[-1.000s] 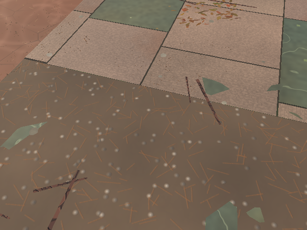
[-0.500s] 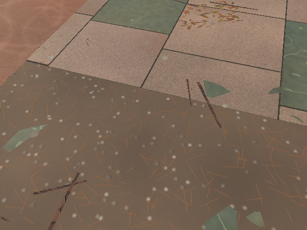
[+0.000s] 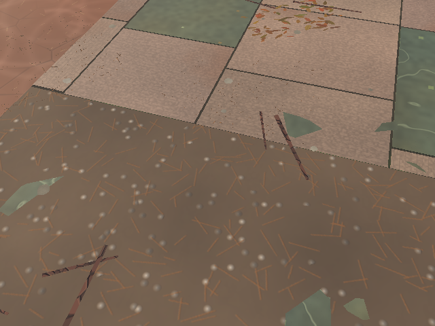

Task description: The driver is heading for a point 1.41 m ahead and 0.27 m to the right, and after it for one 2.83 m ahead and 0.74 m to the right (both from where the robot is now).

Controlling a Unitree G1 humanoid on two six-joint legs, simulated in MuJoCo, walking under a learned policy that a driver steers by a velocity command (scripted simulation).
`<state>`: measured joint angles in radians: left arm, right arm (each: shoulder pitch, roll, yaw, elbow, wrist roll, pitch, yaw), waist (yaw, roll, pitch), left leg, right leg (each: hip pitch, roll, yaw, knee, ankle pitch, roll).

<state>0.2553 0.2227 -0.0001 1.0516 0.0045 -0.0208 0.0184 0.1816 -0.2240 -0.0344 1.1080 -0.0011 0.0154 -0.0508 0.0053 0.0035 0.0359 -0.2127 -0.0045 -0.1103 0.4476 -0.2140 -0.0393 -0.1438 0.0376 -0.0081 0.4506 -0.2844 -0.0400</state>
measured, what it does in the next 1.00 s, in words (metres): walks ahead: left foot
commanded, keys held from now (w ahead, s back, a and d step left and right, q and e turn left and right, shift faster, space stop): no key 0.26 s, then w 0.72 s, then no key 0.02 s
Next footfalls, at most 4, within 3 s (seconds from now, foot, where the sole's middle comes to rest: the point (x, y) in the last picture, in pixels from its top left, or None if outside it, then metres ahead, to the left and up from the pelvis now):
0.60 left None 0.13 0.16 -0.78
1.08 right None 0.51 -0.06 -0.78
1.46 left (174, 321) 0.53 0.17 -0.78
2.30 left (186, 214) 0.92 0.16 -0.78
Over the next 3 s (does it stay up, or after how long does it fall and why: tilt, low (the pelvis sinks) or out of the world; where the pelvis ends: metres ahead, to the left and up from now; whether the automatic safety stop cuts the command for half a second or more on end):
stays up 1.09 -0.05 -0.01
